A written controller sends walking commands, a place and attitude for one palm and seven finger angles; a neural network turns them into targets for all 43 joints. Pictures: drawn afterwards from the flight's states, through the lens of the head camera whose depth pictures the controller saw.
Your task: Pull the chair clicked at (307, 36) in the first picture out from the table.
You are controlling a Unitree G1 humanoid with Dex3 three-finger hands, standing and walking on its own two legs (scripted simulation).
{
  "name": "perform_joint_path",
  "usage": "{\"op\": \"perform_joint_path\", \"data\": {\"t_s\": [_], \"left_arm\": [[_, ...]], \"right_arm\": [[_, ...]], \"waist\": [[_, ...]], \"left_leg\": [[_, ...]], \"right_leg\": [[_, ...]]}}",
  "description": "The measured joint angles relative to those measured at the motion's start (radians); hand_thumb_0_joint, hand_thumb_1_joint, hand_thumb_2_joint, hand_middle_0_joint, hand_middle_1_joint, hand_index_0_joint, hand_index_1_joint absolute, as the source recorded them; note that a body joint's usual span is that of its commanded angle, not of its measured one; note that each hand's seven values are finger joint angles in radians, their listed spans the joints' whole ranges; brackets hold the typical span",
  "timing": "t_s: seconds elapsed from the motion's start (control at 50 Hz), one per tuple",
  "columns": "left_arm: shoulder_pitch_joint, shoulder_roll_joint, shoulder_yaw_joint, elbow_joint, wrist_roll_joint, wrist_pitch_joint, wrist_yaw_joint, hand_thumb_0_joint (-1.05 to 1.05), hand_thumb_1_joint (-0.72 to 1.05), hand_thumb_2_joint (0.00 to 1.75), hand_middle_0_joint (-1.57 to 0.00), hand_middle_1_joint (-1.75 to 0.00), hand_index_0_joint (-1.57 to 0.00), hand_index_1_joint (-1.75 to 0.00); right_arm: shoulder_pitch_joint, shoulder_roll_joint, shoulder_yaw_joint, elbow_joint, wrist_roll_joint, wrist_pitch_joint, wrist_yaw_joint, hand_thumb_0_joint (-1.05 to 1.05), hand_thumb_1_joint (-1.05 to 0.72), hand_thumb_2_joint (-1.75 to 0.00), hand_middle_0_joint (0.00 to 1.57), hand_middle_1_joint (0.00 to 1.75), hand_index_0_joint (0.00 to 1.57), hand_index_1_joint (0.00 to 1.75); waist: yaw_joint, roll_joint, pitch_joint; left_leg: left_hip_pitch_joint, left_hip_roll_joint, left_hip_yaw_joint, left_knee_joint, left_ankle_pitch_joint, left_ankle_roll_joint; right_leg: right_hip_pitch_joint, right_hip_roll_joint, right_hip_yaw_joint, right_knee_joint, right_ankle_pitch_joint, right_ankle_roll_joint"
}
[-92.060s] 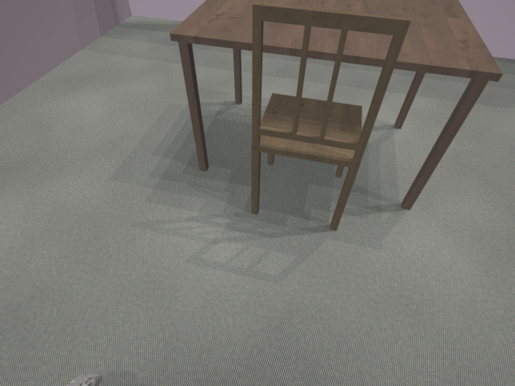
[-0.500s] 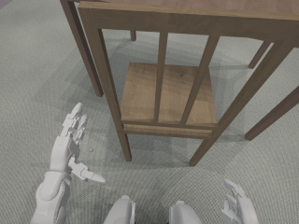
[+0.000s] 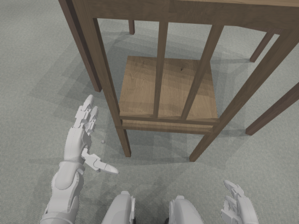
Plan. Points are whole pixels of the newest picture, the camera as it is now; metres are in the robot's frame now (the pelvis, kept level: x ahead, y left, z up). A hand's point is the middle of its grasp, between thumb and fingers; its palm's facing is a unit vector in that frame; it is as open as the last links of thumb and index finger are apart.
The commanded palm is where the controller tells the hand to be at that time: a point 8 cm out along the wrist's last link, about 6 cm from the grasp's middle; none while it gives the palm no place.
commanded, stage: aim the fingers beside a spindle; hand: left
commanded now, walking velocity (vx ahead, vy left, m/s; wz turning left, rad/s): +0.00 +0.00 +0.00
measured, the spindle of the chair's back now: (158, 83) +0.48 +0.00 +0.06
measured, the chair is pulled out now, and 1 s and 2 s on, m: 0.12 0.12 0.12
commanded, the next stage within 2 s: push the fingers through the gap in 0.70 s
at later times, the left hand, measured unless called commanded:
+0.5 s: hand (108, 140) +0.32 +0.12 +0.02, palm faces -0.06 -1.00 -0.02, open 16.9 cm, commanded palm +0.30 +0.18 +0.02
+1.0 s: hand (109, 135) +0.33 +0.12 +0.02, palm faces -0.06 -1.00 -0.04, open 16.9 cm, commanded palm +0.32 +0.18 +0.02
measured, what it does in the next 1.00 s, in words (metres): stands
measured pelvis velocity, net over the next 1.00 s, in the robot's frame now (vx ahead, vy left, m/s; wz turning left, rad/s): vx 0.00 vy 0.00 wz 0.00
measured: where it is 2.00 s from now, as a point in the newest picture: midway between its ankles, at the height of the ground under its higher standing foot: outside the picture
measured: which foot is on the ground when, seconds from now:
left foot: down 0.00-1.00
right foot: down 0.00-1.00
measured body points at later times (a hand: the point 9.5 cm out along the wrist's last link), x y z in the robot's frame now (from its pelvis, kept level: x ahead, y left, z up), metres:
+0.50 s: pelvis -0.01 +0.00 -0.01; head +0.10 +0.00 +0.43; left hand +0.32 +0.18 +0.02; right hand +0.15 -0.24 -0.11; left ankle +0.03 +0.11 -0.63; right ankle +0.01 -0.11 -0.63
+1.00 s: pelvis +0.00 +0.00 -0.01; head +0.11 +0.00 +0.43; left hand +0.33 +0.18 +0.02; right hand +0.16 -0.24 -0.11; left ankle +0.03 +0.11 -0.63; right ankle +0.01 -0.11 -0.63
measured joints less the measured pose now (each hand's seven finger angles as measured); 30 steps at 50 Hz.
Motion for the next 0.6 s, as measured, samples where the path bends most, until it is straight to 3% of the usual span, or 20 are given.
{"op": "perform_joint_path", "data": {"t_s": [0.18, 0.6], "left_arm": [[-0.052, -0.017, -0.019, 0.040, 0.027, -0.004, 0.035, -0.01, -0.50, 0.30, -0.06, -0.08, -0.06, -0.08], [-0.063, -0.011, -0.023, 0.041, 0.033, 0.001, 0.060, -0.01, -0.50, 0.30, -0.06, -0.08, -0.06, -0.08]], "right_arm": [[-0.006, 0.006, 0.005, -0.003, -0.004, 0.020, 0.006, 0.01, -0.90, -0.90, 0.20, 0.30, 0.20, 0.30], [-0.001, 0.001, 0.003, -0.004, -0.001, 0.040, 0.002, 0.01, -0.90, -0.90, 0.20, 0.30, 0.20, 0.30]], "waist": [[0.003, 0.000, -0.003], [-0.003, 0.001, 0.002]], "left_leg": [[-0.035, -0.001, 0.005, 0.030, -0.003, 0.002], [-0.035, -0.001, 0.002, 0.025, 0.001, 0.002]], "right_leg": [[-0.038, -0.002, 0.004, 0.034, -0.005, 0.001], [-0.036, -0.001, 0.002, 0.027, 0.000, 0.001]]}}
